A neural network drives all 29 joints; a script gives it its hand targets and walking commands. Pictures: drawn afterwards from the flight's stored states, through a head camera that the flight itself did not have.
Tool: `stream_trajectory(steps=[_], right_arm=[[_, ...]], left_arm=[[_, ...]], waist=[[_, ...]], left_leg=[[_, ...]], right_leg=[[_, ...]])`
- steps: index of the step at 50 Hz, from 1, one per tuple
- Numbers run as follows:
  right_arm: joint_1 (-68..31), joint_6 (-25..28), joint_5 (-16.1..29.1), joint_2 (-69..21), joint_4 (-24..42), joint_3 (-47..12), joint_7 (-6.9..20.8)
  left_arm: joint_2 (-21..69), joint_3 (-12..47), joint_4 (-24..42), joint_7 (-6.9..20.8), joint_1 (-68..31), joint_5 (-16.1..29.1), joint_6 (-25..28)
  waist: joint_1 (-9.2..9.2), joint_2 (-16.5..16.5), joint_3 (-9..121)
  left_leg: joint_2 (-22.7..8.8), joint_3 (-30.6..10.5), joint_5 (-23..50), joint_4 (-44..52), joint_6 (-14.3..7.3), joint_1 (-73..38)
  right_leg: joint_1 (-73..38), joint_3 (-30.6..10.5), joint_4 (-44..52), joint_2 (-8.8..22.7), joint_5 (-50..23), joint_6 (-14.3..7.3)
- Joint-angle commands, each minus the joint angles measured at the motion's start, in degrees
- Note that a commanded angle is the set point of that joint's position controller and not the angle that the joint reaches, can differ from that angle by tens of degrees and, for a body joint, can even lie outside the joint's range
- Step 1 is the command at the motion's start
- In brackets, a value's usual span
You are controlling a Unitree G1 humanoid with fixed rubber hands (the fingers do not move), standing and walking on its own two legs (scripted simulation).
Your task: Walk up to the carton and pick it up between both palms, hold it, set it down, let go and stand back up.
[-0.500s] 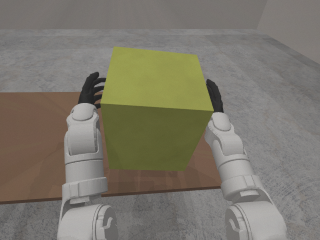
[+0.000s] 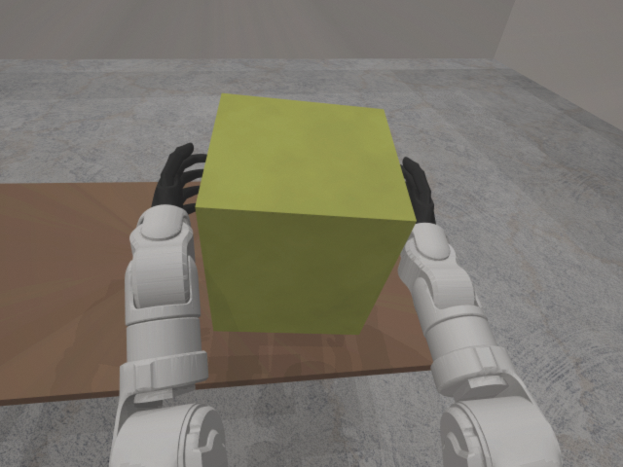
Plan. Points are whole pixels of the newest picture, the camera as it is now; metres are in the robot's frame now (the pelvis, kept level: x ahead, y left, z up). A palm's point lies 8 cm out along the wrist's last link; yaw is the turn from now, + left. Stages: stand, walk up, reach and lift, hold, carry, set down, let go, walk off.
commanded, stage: hold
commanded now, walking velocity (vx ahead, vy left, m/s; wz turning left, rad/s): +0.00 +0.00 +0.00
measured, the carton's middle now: (295, 223) +0.39 +0.00 +0.14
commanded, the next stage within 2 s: set down in 0.78 s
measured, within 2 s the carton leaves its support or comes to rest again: neither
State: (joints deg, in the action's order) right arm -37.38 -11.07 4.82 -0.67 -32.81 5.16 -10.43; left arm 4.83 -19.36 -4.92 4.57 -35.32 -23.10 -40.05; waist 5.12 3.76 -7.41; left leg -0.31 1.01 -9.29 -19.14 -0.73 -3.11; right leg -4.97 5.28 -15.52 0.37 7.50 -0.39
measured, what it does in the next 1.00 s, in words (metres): stands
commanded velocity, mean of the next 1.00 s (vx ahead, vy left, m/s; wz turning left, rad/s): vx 0.00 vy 0.00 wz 0.00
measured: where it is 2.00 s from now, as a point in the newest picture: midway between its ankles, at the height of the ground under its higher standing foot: outside the picture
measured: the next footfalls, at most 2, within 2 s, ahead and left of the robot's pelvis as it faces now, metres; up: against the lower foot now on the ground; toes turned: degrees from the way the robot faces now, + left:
none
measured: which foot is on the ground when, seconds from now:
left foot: down 0.00-1.00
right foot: down 0.00-1.00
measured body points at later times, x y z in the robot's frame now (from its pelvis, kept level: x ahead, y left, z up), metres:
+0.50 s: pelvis -0.01 +0.00 +0.00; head -0.04 +0.02 +0.45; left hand +0.37 +0.15 +0.19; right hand +0.37 -0.15 +0.17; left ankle +0.03 +0.11 -0.75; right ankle +0.03 -0.11 -0.75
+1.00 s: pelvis +0.00 +0.00 +0.00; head -0.04 +0.03 +0.45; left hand +0.38 +0.15 +0.19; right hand +0.37 -0.15 +0.18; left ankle +0.03 +0.11 -0.75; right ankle +0.03 -0.11 -0.75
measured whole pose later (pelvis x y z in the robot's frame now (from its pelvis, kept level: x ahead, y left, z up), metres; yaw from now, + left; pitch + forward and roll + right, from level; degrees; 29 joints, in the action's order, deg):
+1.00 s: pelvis +0.00 +0.00 +0.00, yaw +1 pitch -12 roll -1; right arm -35.5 -5.7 0.9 -2.0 -32.1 8.1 -9.2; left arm 5.2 -18.6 -6.9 4.5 -34.3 -23.2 -34.1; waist 4.5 3.5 -6.7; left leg -0.3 1.0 -9.1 -19.0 -0.8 -2.1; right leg -4.3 6.1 -15.2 0.5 7.5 -0.5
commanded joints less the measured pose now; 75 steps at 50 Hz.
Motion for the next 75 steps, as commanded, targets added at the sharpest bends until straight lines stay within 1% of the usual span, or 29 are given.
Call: stream_trajectory(steps=[1, 5, 6, 9, 12, 18, 21, 23, 25, 29, 30, 32, 34, 37, 38, 40, 42, 44, 48, 51, 52, 55, 56, 59, 64, 66, 67, 72, 75], right_arm=[[-37.1, 4.1, 2.8, -23.9, 16.3, -19.4, 6.1], [-37.8, 4.0, 2.0, -24.9, 17.4, -19.6, 6.2], [-37.6, 4.1, 2.1, -24.9, 18.0, -19.5, 6.2], [-40.6, 5.4, 3.4, -25.8, 22.9, -21.9, 6.0], [-38.1, 4.5, 2.9, -25.6, 20.4, -21.3, 5.8], [-37.0, 3.4, 1.3, -24.8, 15.8, -18.8, 6.4], [-37.1, 4.1, 1.4, -24.3, 16.1, -18.0, 6.7], [-38.2, 4.8, 1.7, -25.4, 19.0, -19.1, 6.6], [-40.1, 4.7, 1.5, -25.8, 18.5, -19.3, 6.4], [-40.4, 4.8, 0.1, -25.7, 18.1, -17.4, 7.0], [-39.5, 4.9, -0.1, -25.4, 16.9, -16.9, 7.1], [-39.1, 5.2, 0.4, -25.5, 17.6, -17.9, 7.1], [-37.4, 4.8, 1.7, -25.2, 17.1, -19.9, 6.5], [-38.1, 4.5, 2.7, -25.1, 19.1, -21.2, 5.5], [-35.9, 4.0, 2.8, -24.9, 18.3, -21.2, 5.2], [-37.7, 4.0, 2.1, -24.8, 16.4, -20.5, 5.3], [-37.1, 5.8, 1.1, -24.6, 16.4, -18.1, 5.7], [-38.5, 8.8, 0.1, -24.5, 19.5, -17.3, 6.4], [-38.6, 13.3, -3.6, -24.5, 19.5, -15.4, 7.2], [-36.1, 15.0, -6.4, -23.8, 15.2, -13.3, 7.6], [-34.7, 15.3, -7.4, -23.6, 13.4, -12.1, 7.7], [-33.0, 17.2, -9.4, -23.3, 12.8, -10.8, 7.9], [-32.5, 17.7, -9.9, -23.8, 12.3, -10.6, 7.9], [-30.4, 20.1, -10.2, -23.6, 10.9, -11.1, 8.0], [-30.4, 24.6, -7.9, -24.9, 13.5, -17.9, 7.2], [-29.1, 25.5, -7.1, -25.6, 14.3, -20.0, 6.6], [-28.7, 25.6, -6.5, -25.8, 14.4, -21.2, 6.4], [-26.0, 25.1, -4.9, -25.4, 14.1, -23.5, 5.3], [-24.3, 24.2, -5.4, -25.0, 12.0, -21.7, 5.0]], left_arm=[[22.5, 24.4, 4.1, 7.3, -29.9, 7.4, 2.4], [21.9, 23.1, 3.9, 7.6, -30.4, 7.2, 2.2], [22.1, 23.0, 3.8, 7.7, -29.8, 7.1, 2.1], [23.4, 26.4, 6.3, 7.0, -30.1, 8.9, 2.7], [22.9, 26.3, 7.1, 6.9, -30.4, 8.8, 2.9], [20.9, 23.0, 3.3, 7.3, -31.3, 7.4, 2.4], [21.9, 23.2, 4.0, 7.2, -30.7, 7.2, 2.0], [22.4, 24.6, 6.2, 7.0, -31.6, 8.3, 2.5], [22.0, 24.0, 3.6, 7.0, -32.3, 8.3, 2.8], [22.4, 23.6, 2.7, 6.8, -32.7, 8.3, 3.2], [22.2, 23.6, 2.4, 6.7, -33.0, 8.3, 3.2], [22.1, 22.7, 2.2, 6.8, -31.1, 8.0, 2.9], [21.6, 22.9, 4.1, 6.9, -30.0, 7.8, 2.8], [21.4, 23.8, 4.6, 7.7, -29.2, 8.1, 2.3], [21.0, 23.9, 5.1, 8.0, -28.2, 7.8, 2.1], [21.3, 23.2, 1.7, 8.4, -28.2, 6.3, 1.7], [21.9, 23.5, 2.8, 8.6, -29.4, 6.4, 2.8], [23.4, 25.5, 3.6, 8.1, -30.0, 7.4, 5.1], [24.2, 26.4, 0.5, 7.5, -29.4, 7.7, 9.6], [21.8, 21.9, -5.2, 8.0, -26.6, 5.2, 11.4], [21.2, 20.9, -6.2, 8.4, -26.4, 4.8, 11.8], [20.8, 18.8, -7.9, 8.9, -24.8, 4.2, 13.6], [21.0, 18.6, -8.2, 9.1, -24.6, 4.3, 14.4], [21.4, 20.0, -6.8, 8.4, -24.9, 4.5, 16.9], [24.9, 28.2, -1.3, 5.9, -25.9, 7.8, 22.1], [25.3, 30.7, -0.4, 5.0, -25.2, 8.5, 23.7], [25.3, 31.1, -0.1, 4.7, -23.9, 8.8, 24.0], [24.8, 31.7, -0.3, 4.3, -20.6, 9.2, 23.6], [24.6, 31.1, -1.4, 4.7, -21.0, 8.5, 23.3]], waist=[[0.98, -5.1, 21.2], [0.09, -3.0, 20.7], [0.12, -3.4, 21.2], [0.02, -3.9, 26.9], [0.74, -3.6, 25.5], [0.16, -3.7, 21.0], [0.18, -4.9, 22.2], [0.17, -4.9, 26.0], [-0.06, -3.7, 24.8], [-0.21, -3.9, 23.9], [0.08, -4.3, 23.2], [-0.77, -3.1, 23.9], [-0.23, -2.9, 25.2], [0.33, -2.9, 25.3], [1.27, -3.0, 23.9], [0.55, -2.9, 20.2], [0.61, -4.1, 19.5], [0.39, -5.7, 23.3], [0.24, -5.2, 24.7], [-1.18, -3.5, 18.2], [-0.9, -3.2, 16.3], [-1.78, -1.4, 15.1], [-1.86, -0.9, 14.5], [-1.92, -2.4, 18.5], [-1.37, -5.0, 31.1], [-0.61, -5.4, 33.2], [-0.96, -5.2, 33.6], [-1.11, -4.4, 29.9], [-0.34, -4.3, 27.2]], left_leg=[[1.6, 2.5, 15.0, 1.6, 2.3, -4.1], [1.8, 3.1, 10.2, 3.1, 0.9, -2.0], [1.8, 3.3, 9.9, 3.3, 0.8, -1.7], [1.7, 2.7, 15.6, 1.0, 1.6, -3.9], [1.8, 2.8, 14.2, 1.3, 1.5, -4.1], [1.8, 3.2, 6.1, 4.1, 0.5, -0.5], [1.4, 3.0, 7.1, 4.0, 0.9, -1.5], [1.7, 3.1, 10.2, 2.5, 1.1, -2.1], [1.9, 3.0, 8.3, 2.8, 0.7, -1.0], [1.6, 3.2, 3.9, 4.1, 0.2, 0.1], [1.3, 3.1, 4.1, 4.3, 0.4, -0.5], [1.4, 3.3, 7.2, 3.6, 0.1, -0.8], [1.7, 2.9, 13.4, 2.0, 0.7, -3.1], [2.1, 2.8, 15.0, 1.2, 1.1, -3.4], [2.2, 2.7, 15.1, 1.5, 1.3, -3.4], [2.2, 3.1, 9.3, 2.9, 0.7, -1.3], [1.7, 3.1, 6.3, 4.0, 0.9, -0.3], [1.4, 3.0, 8.4, 2.8, 1.5, -1.9], [1.3, 3.3, 7.7, 2.7, 1.5, -3.4], [1.6, 4.0, -0.9, 5.6, -0.1, 0.8], [1.4, 4.0, -3.7, 6.6, -0.3, 2.8], [1.5, 4.6, -5.7, 7.5, -1.1, 5.1], [1.5, 4.7, -4.9, 7.5, -1.2, 5.2], [1.1, 4.8, 1.4, 6.1, 0.0, 1.7], [0.9, 3.2, 22.2, -0.2, 3.1, -6.6], [0.9, 2.6, 27.1, -1.8, 3.9, -7.1], [0.8, 2.2, 29.2, -2.2, 3.9, -6.3], [0.9, 1.6, 27.0, -1.5, 3.4, -2.9], [0.9, 1.7, 23.0, 0.0, 3.3, -2.0]], right_leg=[[-4.2, 2.7, 1.0, -2.9, -8.1, 1.8], [-4.7, 2.6, 1.3, -2.5, -6.3, 2.2], [-5.1, 2.4, 1.2, -2.4, -6.4, 2.1], [-5.9, 2.6, 0.1, -3.1, -10.8, 1.8], [-5.1, 2.3, 0.6, -2.8, -9.4, 2.0], [-3.6, 2.1, 1.4, -1.9, -3.0, 1.8], [-3.9, 2.6, 1.3, -2.2, -3.2, 1.6], [-5.0, 2.6, 0.5, -2.2, -6.4, 1.8], [-4.9, 2.5, 0.8, -2.2, -5.7, 2.1], [-3.4, 2.5, 1.4, -2.0, -1.0, 2.0], [-3.0, 2.8, 1.1, -2.2, -1.2, 1.8], [-4.5, 2.6, 1.0, -2.2, -3.9, 2.0], [-6.2, 2.4, 0.3, -2.4, -10.0, 2.3], [-8.0, 2.1, 0.4, -2.3, -13.3, 2.6], [-8.3, 2.1, 0.4, -2.2, -14.5, 2.6], [-7.1, 2.3, 1.4, -2.0, -9.6, 2.7], [-5.5, 2.7, 1.7, -1.7, -5.5, 2.3], [-4.0, 3.5, 1.3, -2.0, -5.5, 1.5], [-2.5, 4.3, 1.6, -2.0, -4.0, 1.5], [-3.3, 3.8, 2.5, -0.9, 1.4, 2.0], [-3.7, 3.8, 2.4, -0.8, 3.0, 2.1], [-4.7, 3.7, 2.9, -0.4, 4.9, 2.4], [-4.8, 3.7, 2.9, -0.3, 4.1, 2.6], [-4.5, 4.2, 2.2, -1.0, -0.6, 2.0], [-6.3, 4.5, -0.3, -2.4, -19.4, 1.7], [-7.7, 3.9, -1.0, -2.3, -25.8, 1.8], [-8.8, 3.6, -1.5, -2.4, -28.3, 1.9], [-9.7, 2.7, -1.5, -2.0, -30.1, 2.4], [-9.3, 2.6, -1.0, -1.6, -27.0, 2.5]])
